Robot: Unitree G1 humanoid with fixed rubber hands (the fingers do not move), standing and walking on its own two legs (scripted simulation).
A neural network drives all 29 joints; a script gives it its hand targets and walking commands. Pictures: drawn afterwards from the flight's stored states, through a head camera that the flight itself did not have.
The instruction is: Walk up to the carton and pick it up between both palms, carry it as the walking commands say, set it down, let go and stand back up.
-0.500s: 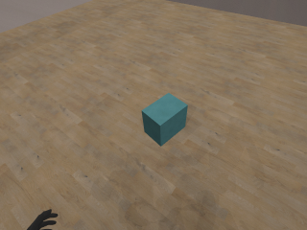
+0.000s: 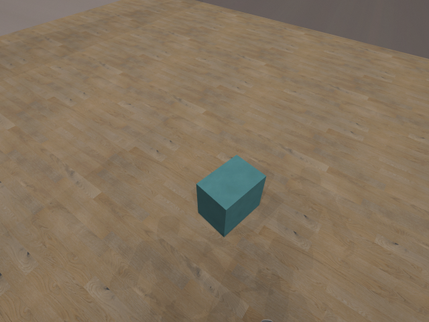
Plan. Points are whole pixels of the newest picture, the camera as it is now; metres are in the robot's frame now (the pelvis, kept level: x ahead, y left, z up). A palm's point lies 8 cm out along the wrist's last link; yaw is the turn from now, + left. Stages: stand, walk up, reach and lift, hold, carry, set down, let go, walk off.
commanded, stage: walk up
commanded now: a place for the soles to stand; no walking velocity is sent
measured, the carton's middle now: (230, 195) +0.84 -0.09 -0.63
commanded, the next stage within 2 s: none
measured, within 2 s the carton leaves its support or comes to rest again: neither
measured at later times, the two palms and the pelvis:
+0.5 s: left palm (37, 284) +0.25 +0.38 -0.10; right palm (355, 267) +0.26 -0.29 -0.08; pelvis +0.17 +0.05 -0.01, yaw +1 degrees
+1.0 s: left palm (49, 234) +0.37 +0.42 -0.12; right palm (313, 207) +0.42 -0.25 -0.10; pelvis +0.31 +0.08 -0.03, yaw -1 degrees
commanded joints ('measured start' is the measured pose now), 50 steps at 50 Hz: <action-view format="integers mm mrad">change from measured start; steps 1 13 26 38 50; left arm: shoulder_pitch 44 35 19 91 3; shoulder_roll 185 301 189 276 197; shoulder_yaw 60 78 49 93 22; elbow -42 -126 -105 -126 -46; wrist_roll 3 0 -3 -12 -16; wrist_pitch -22 -31 -8 -30 50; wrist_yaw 6 33 22 56 83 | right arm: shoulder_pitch -76 -46 23 15 -109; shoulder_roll -236 -155 -259 -196 -260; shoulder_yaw -54 -41 -62 -24 -34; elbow -88 -58 -66 -61 -6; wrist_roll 13 10 -8 6 1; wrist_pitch -1 -1 -23 -18 -5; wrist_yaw -1 12 -26 -38 -71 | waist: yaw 62 57 0 83 39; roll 148 -165 200 -73 135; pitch -15 -24 20 -21 -43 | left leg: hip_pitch -141 -180 -45 -506 -51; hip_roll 188 43 256 103 312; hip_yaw -223 -77 -348 -185 -536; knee -225 166 -273 425 -198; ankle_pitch -133 -39 76 -122 47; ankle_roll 156 -16 241 -1 209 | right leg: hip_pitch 214 142 -89 353 -97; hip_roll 57 -225 -19 -260 -2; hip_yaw -46 194 50 453 107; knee -117 -338 153 -331 256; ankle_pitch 73 90 -109 40 -251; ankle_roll -18 -238 -1 -279 -17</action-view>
